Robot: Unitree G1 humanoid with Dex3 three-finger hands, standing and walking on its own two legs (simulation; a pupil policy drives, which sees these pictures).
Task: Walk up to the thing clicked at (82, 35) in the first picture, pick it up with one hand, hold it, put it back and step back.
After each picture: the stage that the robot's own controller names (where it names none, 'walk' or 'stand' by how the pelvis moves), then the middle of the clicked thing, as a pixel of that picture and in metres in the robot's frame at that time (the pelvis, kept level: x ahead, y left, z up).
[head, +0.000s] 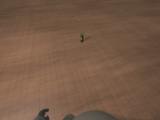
stand; (82, 37) +1.84 +0.23 -0.65
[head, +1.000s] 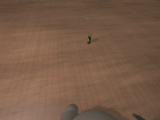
walk; (89, 39) +1.71 +0.14 -0.64
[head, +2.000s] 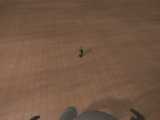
walk; (81, 51) +1.19 +0.19 -0.63
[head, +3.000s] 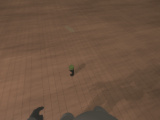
walk; (71, 70) +0.75 +0.23 -0.65
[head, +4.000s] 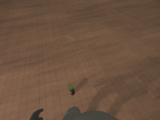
walk; (71, 89) +0.46 +0.24 -0.63
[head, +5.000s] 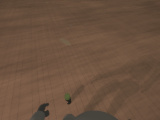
stand; (68, 99) +0.36 +0.23 -0.65
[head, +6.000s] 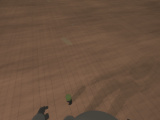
stand; (69, 100) +0.35 +0.21 -0.66
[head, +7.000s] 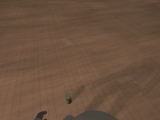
stand; (68, 98) +0.37 +0.22 -0.66
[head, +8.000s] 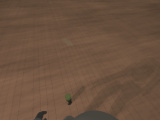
stand; (68, 99) +0.36 +0.22 -0.66
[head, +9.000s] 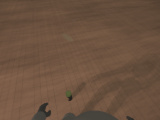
go down; (69, 96) +0.36 +0.21 -0.65
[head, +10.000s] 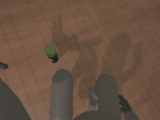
go down; (52, 55) +0.43 +0.28 -0.23
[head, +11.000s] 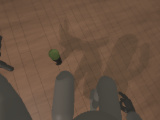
close in; (56, 58) +0.43 +0.27 -0.25
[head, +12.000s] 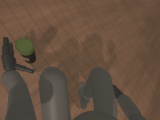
close in; (28, 53) +0.40 +0.32 -0.15
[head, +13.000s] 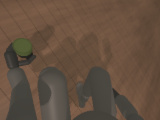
lift; (25, 53) +0.40 +0.32 -0.15
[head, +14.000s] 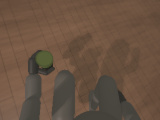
lift; (46, 63) +0.33 +0.29 -0.05
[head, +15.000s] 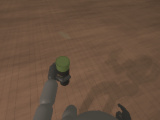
hold; (63, 73) +0.32 +0.16 +0.06
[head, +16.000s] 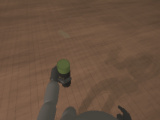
hold; (65, 75) +0.32 +0.16 +0.02
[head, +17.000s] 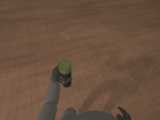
crouch; (66, 75) +0.32 +0.16 +0.02
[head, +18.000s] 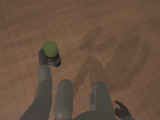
crouch; (54, 56) +0.43 +0.23 -0.05
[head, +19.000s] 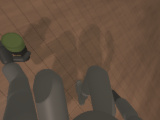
lower; (19, 50) +0.42 +0.32 -0.16
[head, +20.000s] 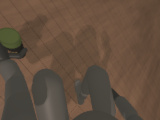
lower; (15, 47) +0.43 +0.33 -0.16
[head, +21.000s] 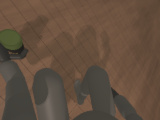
lower; (16, 47) +0.42 +0.33 -0.16
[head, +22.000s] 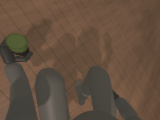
lower; (21, 50) +0.41 +0.32 -0.16
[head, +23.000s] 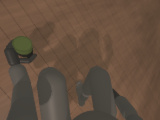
loosen; (25, 52) +0.40 +0.31 -0.16
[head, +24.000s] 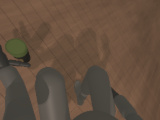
withdraw; (21, 53) +0.39 +0.32 -0.16
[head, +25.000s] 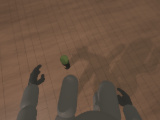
walk; (65, 63) +0.45 +0.24 -0.33
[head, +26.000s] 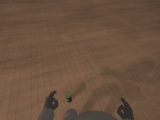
stand; (68, 97) +0.37 +0.20 -0.59
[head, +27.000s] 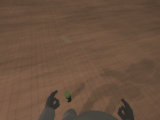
stand; (68, 97) +0.38 +0.22 -0.60
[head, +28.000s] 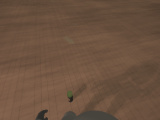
stand; (70, 96) +0.39 +0.20 -0.64
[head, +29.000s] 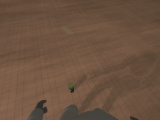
walk; (71, 87) +0.42 +0.18 -0.63
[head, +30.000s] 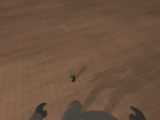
walk; (72, 76) +0.59 +0.24 -0.62
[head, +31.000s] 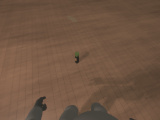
walk; (76, 58) +0.92 +0.19 -0.63
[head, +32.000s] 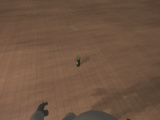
stand; (78, 61) +1.02 +0.19 -0.65
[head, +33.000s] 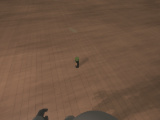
stand; (77, 62) +1.03 +0.21 -0.66
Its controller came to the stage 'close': yes
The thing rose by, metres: 0.67
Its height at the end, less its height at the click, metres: +0.00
